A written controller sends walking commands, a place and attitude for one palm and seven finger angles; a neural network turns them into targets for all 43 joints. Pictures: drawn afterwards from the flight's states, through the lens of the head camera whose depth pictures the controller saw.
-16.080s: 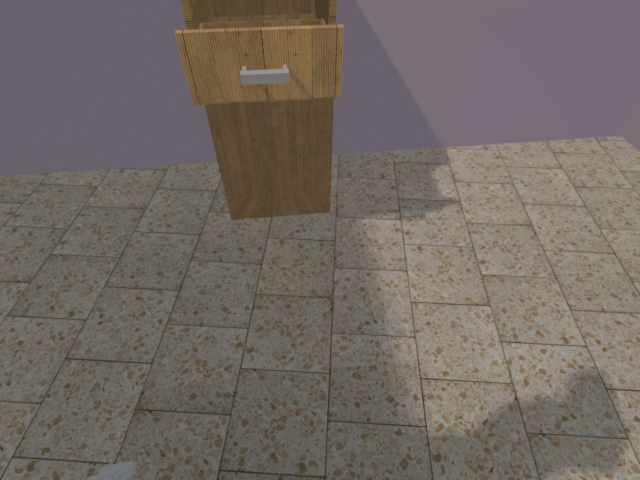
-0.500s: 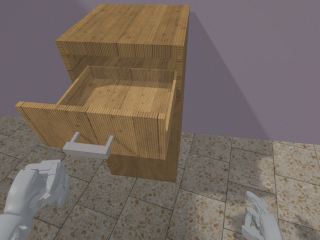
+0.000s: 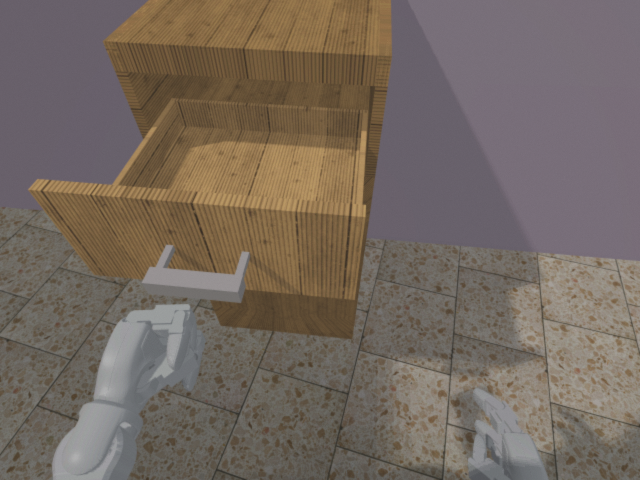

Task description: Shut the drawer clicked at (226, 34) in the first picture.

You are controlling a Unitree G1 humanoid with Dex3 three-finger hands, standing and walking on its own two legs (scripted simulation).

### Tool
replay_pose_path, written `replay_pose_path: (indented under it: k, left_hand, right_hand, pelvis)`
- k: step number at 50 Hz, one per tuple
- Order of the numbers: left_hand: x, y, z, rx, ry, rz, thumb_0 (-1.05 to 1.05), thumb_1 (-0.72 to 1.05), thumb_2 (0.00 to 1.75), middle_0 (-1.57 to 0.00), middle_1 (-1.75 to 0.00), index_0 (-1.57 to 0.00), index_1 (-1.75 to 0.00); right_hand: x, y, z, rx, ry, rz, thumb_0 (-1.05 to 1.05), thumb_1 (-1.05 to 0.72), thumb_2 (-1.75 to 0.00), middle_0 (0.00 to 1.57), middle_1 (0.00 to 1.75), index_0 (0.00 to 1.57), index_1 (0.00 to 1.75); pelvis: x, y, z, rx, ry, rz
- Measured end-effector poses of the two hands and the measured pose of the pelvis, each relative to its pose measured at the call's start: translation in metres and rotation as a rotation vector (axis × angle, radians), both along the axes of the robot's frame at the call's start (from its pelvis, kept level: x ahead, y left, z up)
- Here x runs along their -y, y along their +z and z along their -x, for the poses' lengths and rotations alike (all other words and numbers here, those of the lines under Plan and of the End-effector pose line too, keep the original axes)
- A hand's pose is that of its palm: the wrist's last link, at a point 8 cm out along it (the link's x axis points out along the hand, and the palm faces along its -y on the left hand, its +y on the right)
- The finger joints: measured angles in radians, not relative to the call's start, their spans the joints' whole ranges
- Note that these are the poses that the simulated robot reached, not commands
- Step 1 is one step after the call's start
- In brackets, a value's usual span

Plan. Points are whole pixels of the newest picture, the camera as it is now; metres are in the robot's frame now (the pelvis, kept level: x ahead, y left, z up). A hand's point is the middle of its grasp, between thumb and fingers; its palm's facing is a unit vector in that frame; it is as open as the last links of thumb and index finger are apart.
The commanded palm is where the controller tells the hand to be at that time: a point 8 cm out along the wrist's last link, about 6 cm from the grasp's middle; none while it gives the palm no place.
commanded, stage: bring the fist close to the handle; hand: left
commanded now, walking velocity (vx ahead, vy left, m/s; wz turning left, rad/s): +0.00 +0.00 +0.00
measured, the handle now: (200, 270) +0.36 +0.18 +0.06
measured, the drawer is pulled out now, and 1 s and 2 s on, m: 0.29 0.28 0.16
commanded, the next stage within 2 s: push the drawer shut in 0.56 s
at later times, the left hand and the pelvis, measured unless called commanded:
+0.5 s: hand (214, 355) +0.25 +0.14 +0.06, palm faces -0.07 -1.00 -0.04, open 3.2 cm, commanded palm +0.23 +0.20 +0.07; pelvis +0.00 +0.00 -0.01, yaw -1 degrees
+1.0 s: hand (216, 327) +0.28 +0.14 +0.06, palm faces -0.05 -1.00 -0.06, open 3.1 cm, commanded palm +0.27 +0.20 +0.07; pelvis +0.00 -0.03 -0.01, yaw +0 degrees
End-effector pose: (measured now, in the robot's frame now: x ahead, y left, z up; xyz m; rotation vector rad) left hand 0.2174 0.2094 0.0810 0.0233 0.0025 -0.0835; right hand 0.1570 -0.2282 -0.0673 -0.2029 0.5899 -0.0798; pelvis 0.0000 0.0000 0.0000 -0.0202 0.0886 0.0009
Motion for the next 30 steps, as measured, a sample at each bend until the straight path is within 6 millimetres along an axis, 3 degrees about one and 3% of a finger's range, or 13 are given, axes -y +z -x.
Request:
replay_pose_path:
  k: [11,16,20,26,30]
  left_hand:
    - [0.008,-0.024,-0.016,-0.034,-0.006,0.003,0.01,0.90,0.90,-1.40,-1.60,-1.40,-1.60]
    - [0.014,-0.013,-0.015,0.019,-0.002,-0.004,0.02,0.90,0.90,-1.40,-1.60,-1.39,-1.60]
    - [0.016,-0.010,-0.016,0.033,0.003,-0.013,0.01,0.90,0.90,-1.40,-1.60,-1.40,-1.60]
    - [0.015,-0.023,-0.011,-0.042,0.022,-0.020,0.01,0.90,0.90,-1.40,-1.59,-1.40,-1.60]
    - [0.016,-0.017,-0.011,-0.010,0.034,-0.030,0.02,0.90,0.90,-1.40,-1.59,-1.40,-1.60]
  right_hand:
    - [-0.013,-0.013,0.005,-0.065,0.001,-0.008,0.01,-0.90,-0.90,0.21,0.30,0.20,0.30]
    - [-0.013,-0.017,0.006,-0.080,-0.003,-0.017,0.01,-0.90,-0.90,0.21,0.30,0.20,0.30]
    - [-0.010,-0.018,0.005,-0.090,-0.003,-0.025,0.01,-0.90,-0.90,0.21,0.30,0.20,0.30]
    - [0.000,-0.016,0.002,-0.091,-0.012,-0.021,0.01,-0.90,-0.90,0.21,0.30,0.20,0.30]
    - [0.009,-0.014,0.000,-0.079,-0.010,-0.010,0.01,-0.90,-0.90,0.21,0.30,0.20,0.30]
  pelvis:
    - [-0.012,-0.009,0.002,-0.034,-0.007,0.003]
    - [-0.012,-0.010,0.001,-0.038,-0.012,0.003]
    - [-0.009,-0.010,0.001,-0.036,-0.011,0.001]
    - [0.001,-0.010,0.002,-0.034,-0.010,-0.002]
    - [0.008,-0.010,0.002,-0.030,-0.003,-0.002]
